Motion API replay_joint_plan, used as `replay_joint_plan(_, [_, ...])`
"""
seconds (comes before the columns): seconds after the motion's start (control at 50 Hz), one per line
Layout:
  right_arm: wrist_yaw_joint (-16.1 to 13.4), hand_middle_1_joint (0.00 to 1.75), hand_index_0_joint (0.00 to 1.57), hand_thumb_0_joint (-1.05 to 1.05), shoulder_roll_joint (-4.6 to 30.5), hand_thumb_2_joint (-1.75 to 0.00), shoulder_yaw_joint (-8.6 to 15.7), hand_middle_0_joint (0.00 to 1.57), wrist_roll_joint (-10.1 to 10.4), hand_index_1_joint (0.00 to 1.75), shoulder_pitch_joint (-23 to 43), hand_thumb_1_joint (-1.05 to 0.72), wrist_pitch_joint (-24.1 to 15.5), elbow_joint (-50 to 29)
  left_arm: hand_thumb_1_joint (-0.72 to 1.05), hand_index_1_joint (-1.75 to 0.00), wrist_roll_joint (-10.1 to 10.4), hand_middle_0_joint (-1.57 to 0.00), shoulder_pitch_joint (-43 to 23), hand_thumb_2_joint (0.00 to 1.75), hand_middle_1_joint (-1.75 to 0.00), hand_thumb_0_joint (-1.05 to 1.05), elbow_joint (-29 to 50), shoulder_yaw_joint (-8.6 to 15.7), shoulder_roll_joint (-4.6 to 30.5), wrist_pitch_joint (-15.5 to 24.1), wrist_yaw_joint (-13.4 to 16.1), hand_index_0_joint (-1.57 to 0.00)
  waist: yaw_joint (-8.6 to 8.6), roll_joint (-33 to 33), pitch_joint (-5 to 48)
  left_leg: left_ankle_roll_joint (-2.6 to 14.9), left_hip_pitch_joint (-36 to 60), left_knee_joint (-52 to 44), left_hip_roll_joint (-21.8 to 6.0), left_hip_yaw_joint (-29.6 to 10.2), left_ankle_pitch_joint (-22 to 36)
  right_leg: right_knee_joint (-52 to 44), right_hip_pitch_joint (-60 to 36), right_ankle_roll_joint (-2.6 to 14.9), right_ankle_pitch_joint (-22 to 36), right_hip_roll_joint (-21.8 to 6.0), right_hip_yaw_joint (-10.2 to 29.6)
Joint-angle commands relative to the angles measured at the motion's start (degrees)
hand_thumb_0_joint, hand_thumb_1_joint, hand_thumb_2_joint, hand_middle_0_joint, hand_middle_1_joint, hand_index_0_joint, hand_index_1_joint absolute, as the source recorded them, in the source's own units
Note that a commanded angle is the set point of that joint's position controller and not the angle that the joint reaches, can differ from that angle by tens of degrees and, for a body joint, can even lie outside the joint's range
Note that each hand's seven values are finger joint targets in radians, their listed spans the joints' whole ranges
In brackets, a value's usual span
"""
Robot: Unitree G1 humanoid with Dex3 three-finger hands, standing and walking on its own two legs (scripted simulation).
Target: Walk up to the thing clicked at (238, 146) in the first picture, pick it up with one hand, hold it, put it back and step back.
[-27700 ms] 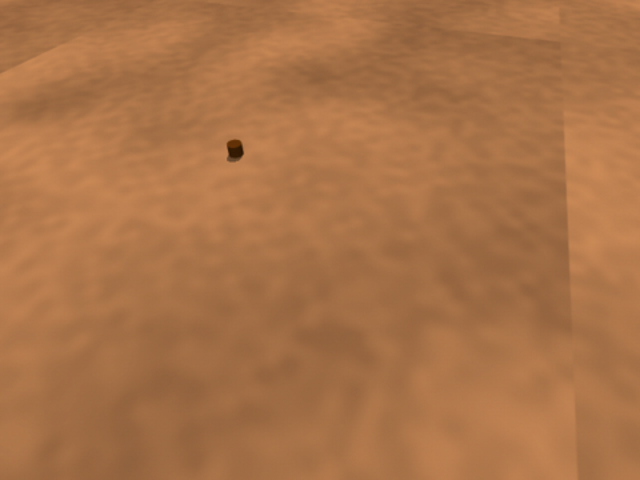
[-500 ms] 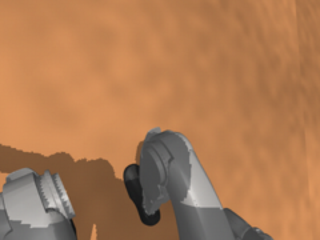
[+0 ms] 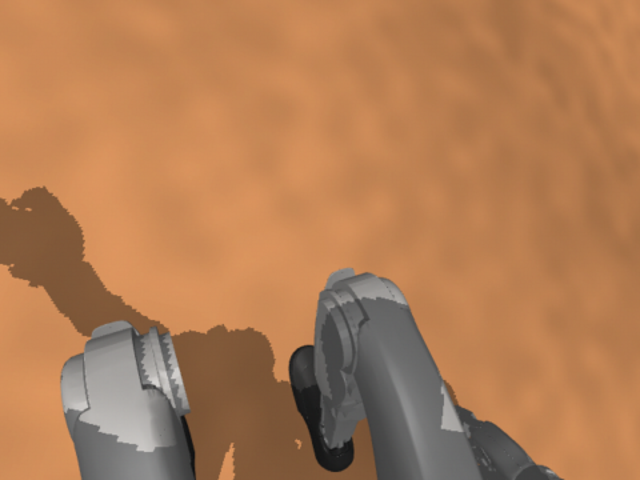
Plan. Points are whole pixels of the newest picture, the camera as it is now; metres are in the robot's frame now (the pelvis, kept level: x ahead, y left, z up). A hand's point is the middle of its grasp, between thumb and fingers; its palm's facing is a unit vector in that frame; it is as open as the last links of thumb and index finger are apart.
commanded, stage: settle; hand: left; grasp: from above
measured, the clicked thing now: out of the picture +0.45 +0.38 -0.21
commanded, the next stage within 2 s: lift in 0.36 s
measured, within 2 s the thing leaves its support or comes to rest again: neither
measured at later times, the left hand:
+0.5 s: hand out of the picture +0.44 +0.37 -0.13, palm faces -0.45 -0.09 -0.89, open 10.6 cm
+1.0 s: hand out of the picture +0.38 +0.37 -0.02, palm faces -0.46 -0.13 -0.88, open 10.6 cm
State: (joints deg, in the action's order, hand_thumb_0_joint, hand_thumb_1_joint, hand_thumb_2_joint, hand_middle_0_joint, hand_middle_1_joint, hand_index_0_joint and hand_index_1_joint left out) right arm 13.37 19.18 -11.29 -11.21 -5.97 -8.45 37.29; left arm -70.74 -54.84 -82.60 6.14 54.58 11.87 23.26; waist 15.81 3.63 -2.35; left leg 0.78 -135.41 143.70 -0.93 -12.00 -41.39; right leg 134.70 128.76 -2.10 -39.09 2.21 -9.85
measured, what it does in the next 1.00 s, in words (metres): rises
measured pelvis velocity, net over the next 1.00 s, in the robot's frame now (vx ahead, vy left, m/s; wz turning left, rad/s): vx -0.01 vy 0.00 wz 0.12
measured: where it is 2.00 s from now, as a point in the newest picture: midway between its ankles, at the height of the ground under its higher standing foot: (256, 460)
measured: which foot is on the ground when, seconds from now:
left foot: down 0.00-1.00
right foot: down 0.00-1.00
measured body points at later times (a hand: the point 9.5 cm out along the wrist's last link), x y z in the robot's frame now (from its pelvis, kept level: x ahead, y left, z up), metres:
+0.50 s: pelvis -0.01 +0.00 +0.02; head +0.23 +0.10 +0.39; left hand +0.46 +0.37 -0.08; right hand +0.07 -0.27 -0.07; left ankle +0.06 +0.12 -0.28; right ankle +0.11 -0.12 -0.28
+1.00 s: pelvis -0.01 +0.00 +0.09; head +0.19 +0.08 +0.49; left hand +0.40 +0.37 +0.03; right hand +0.11 -0.26 -0.02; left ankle +0.06 +0.12 -0.28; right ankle +0.11 -0.12 -0.28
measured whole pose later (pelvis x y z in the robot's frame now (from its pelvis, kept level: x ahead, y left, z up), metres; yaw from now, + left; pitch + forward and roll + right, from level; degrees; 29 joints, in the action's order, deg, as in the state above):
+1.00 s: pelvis -0.01 +0.00 +0.09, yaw +7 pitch +35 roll -8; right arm 5.6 16.3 -1.6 -2.3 -10.9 2.9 36.6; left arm -60.9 -40.7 -55.0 2.9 42.5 10.2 2.6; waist 8.3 -1.9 8.1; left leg 1.7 -122.2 124.5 -0.7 -5.2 -37.5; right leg 119.7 117.7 -1.9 -37.1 0.6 -4.3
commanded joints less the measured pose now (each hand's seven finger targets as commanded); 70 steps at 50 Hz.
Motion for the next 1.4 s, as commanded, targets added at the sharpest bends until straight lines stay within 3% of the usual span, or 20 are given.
replay_joint_plan(0.0, [-1.02, 0.3, 0.2, 0.0, 16.22, -0.9, 6.54, 0.2, 1.82, 0.3, -12.51, -0.91, 1.63, -0.02, 0.48, -1.06, 2.54, -0.79, -15.08, 0.98, -1.11, 0.0, 8.87, 0.64, 12.36, -0.39, -1.59, -0.84, 0.95, -24.65, 37.92, 0.28, 29.18, -16.17, -0.61, 4.97, 14.48, -12.44, -18.91, 3.72, 15.81, 2.04, -2.56])
replay_joint_plan(0.14, [-2.37, 0.3, 0.2, 0.0, 14.93, -0.9, 7.29, 0.2, 3.32, 0.3, -12.83, -0.91, 4.47, -0.73, 0.51, -1.07, 2.91, -0.81, -17.28, 1.0, -1.12, 0.0, 15.08, 2.43, 14.23, 0.76, -5.55, -0.86, -1.19, -23.91, 42.83, 0.37, 30.6, -17.2, 0.04, 6.26, 16.15, -13.31, -21.99, 3.94, 16.19, 1.59, -1.11])
replay_joint_plan(0.3, [-4.43, 0.3, 0.2, 0.0, 14.13, -0.9, 7.78, 0.2, 3.72, 0.3, -13.41, -0.91, 7.27, -0.92, 0.5, -1.1, 1.65, -0.8, -18.77, 1.07, -1.15, 0.0, 15.92, 3.24, 14.7, 2.31, -6.97, -0.84, -1.27, -23.89, 41.69, 0.56, 30.09, -18.54, 0.56, 7.08, 13.05, -14.83, -20.15, 4.48, 12.69, 1.35, -0.56])
replay_joint_plan(0.42, [-5.79, 0.3, 0.2, 0.0, 13.71, -0.9, 8.2, 0.2, 3.84, 0.3, -14.04, -0.91, 8.07, -0.69, 0.49, -1.11, 1.29, -0.79, -19.1, 1.08, -1.15, 0.0, 15.54, 1.9, 13.8, 2.31, -7.91, -0.83, -1.21, -23.68, 41.34, 0.53, 30.63, -20.3, 0.56, 7.05, 10.88, -15.87, -19.62, 4.75, 10.39, 1.25, -0.4])
replay_joint_plan(0.44, [-5.93, 0.3, 0.2, 0.0, 13.75, -0.91, 8.42, 0.2, 3.96, 0.3, -14.51, -0.94, 8.11, -0.49, 0.47, -1.09, 1.5, -0.82, -20.07, 1.0, -1.14, 0.0, 16.11, 1.86, 13.67, 2.24, -8.16, -0.87, -0.93, -23.49, 41.75, 0.62, 31.4, -20.63, 0.58, 7.06, 10.96, -16.09, -19.51, 4.64, 10.8, 1.24, -0.42])
replay_joint_plan(0.46, [-6.1, 0.3, 0.2, 0.0, 13.6, -0.89, 8.47, 0.2, 4.07, 0.3, -14.5, -0.88, 8.19, -0.55, 0.39, -1.02, 1.45, -0.74, -19.76, 1.03, -1.06, 0.0, 17.08, 1.91, 13.95, 2.13, -8.38, -0.79, -1.64, -24.46, 42.72, 0.47, 32.37, -21.21, 0.58, 7.08, 11.47, -16.04, -19.64, 4.71, 11.04, 1.17, -0.3])
replay_joint_plan(0.52, [-6.39, 0.3, 0.2, 0.0, 13.14, -0.91, 9.25, 0.2, 4.63, 0.3, -15.01, -0.92, 8.59, -0.66, 0.43, -1.04, 3.1, -0.77, -18.47, 0.99, -1.09, 0.0, 19.11, 2.67, 14.02, 1.22, -9.22, -0.81, -3.28, -26.08, 46.95, 0.54, 35.34, -22.44, 0.47, 7.57, 13.04, -16.46, -21.46, 4.42, 12.65, 1.12, 0.36])
replay_joint_plan(0.64, [-6.88, 0.3, 0.2, 0.0, 13.33, -0.91, 11.61, 0.2, 6.11, 0.3, -16.23, -0.92, 9.59, -0.91, 0.45, -1.03, 5.31, -0.79, -15.58, 0.99, -1.07, 0.0, 24.61, 2.87, 12.49, -1.21, -12.9, -0.83, -4.73, -27.02, 48.68, 0.19, 41.49, -26.0, 0.7, 6.8, 17.0, -18.11, -20.21, 4.85, 14.39, 0.29, 0.66])
replay_joint_plan(0.7, [-7.02, 0.3, 0.2, 0.0, 12.79, -0.91, 12.21, 0.2, 6.68, 0.3, -16.2, -0.92, 10.25, -0.92, 0.46, -1.02, 6.24, -0.8, -12.97, 1.01, -1.06, 0.0, 27.36, 2.87, 11.0, -1.31, -14.52, -0.84, -5.2, -25.98, 48.26, 0.44, 41.37, -27.14, 0.91, 7.23, 16.73, -19.47, -21.56, 4.78, 14.15, 0.09, 1.39])
replay_joint_plan(0.76, [-7.26, 0.3, 0.2, 0.0, 11.49, -0.9, 13.07, 0.2, 7.41, 0.3, -16.52, -0.92, 10.68, -1.44, 0.43, -1.03, 7.84, -0.78, -11.17, 1.03, -1.07, 0.0, 31.82, 3.11, 10.12, -1.24, -15.83, -0.82, -6.32, -24.16, 51.25, 1.06, 41.64, -29.15, 1.01, 8.07, 15.27, -21.79, -25.36, 4.43, 13.67, 0.14, 2.51])
replay_joint_plan(0.78, [-7.4, 0.3, 0.2, 0.0, 11.55, -0.9, 13.57, 0.2, 7.65, 0.3, -16.4, -0.91, 10.75, -1.52, 0.45, -1.04, 8.16, -0.79, -9.48, 1.02, -1.08, 0.0, 31.98, 3.42, 9.78, -1.33, -16.16, -0.83, -6.92, -23.37, 50.31, 0.93, 41.89, -30.44, 1.07, 7.84, 14.12, -22.22, -24.89, 4.61, 12.64, 0.01, 2.58])
replay_joint_plan(0.82, [-7.68, 0.3, 0.2, 0.0, 10.93, -0.9, 13.85, 0.2, 8.06, 0.3, -16.06, -0.91, 10.8, -2.02, 0.44, -1.04, 9.41, -0.79, -9.05, 1.04, -1.08, 0.0, 33.94, 2.06, 7.58, -1.17, -17.13, -0.82, -6.33, -21.37, 49.91, 1.39, 41.66, -31.55, 0.93, 7.96, 12.35, -24.07, -25.75, 4.41, 11.78, 0.2, 3.0])
replay_joint_plan(0.96, [-9.43, 0.3, 0.2, 0.0, 9.89, -0.9, 14.88, 0.2, 9.75, 0.3, -14.36, -0.91, 10.84, -3.48, 0.4, -1.08, 11.99, -0.73, -2.21, 1.04, -1.12, 0.0, 41.11, 0.82, 4.06, -1.62, -19.12, -0.77, -8.24, -19.1, 48.56, 1.55, 46.08, -39.52, 0.43, 6.76, 6.97, -29.28, -30.23, 4.03, 9.21, 0.3, 3.73])
replay_joint_plan(1.12, [-11.76, 0.3, 0.2, 0.0, 8.71, -0.9, 15.61, 0.2, 11.35, 0.3, -12.3, -0.91, 10.54, -4.31, 0.39, -1.12, 14.38, -0.69, 2.5, 1.05, -1.17, 0.0, 50.38, 1.06, 1.8, -4.46, -19.33, -0.74, -9.27, -18.49, 49.83, 1.25, 58.32, -48.74, 0.05, 5.59, 10.89, -36.87, -38.61, 3.44, 12.14, -0.14, 4.41])
replay_joint_plan(1.3, [-14.21, 0.3, 0.2, 0.0, 6.04, -0.9, 15.18, 0.2, 12.66, 0.3, -8.75, -0.9, 10.11, -4.52, 0.42, -1.12, 16.37, -0.72, 13.86, 1.07, -1.17, 0.0, 55.39, -2.64, -4.97, -8.67, -20.69, -0.77, -10.17, -14.56, 44.62, 1.1, 69.6, -61.96, -0.18, 7.06, 11.03, -51.54, -54.77, 3.14, 12.19, 0.34, 5.9])
replay_joint_plan(1.34, [-14.8, 0.3, 0.2, 0.0, 5.6, -0.9, 14.93, 0.2, 13.02, 0.3, -8.52, -0.9, 9.62, -4.06, 0.41, -1.11, 16.4, -0.71, 16.38, 1.07, -1.16, 0.0, 55.46, -2.12, -4.85, -9.1, -20.58, -0.76, -10.6, -13.76, 42.16, 0.95, 71.56, -64.46, -0.11, 7.32, 11.64, -54.25, -57.63, 3.18, 12.27, 0.33, 6.3])
replay_joint_plan(1.38, [-15.41, 0.3, 0.2, 0.0, 5.06, -0.9, 14.84, 0.2, 13.1, 0.3, -8.14, -0.9, 9.04, -3.7, 0.42, -1.12, 16.29, -0.72, 16.93, 1.08, -1.16, 0.0, 55.97, -3.85, -7.34, -9.18, -20.37, -0.76, -10.27, -13.72, 39.12, 0.77, 73.56, -67.86, -0.31, 7.14, 10.39, -57.08, -59.7, 3.21, 11.68, 0.47, 6.5])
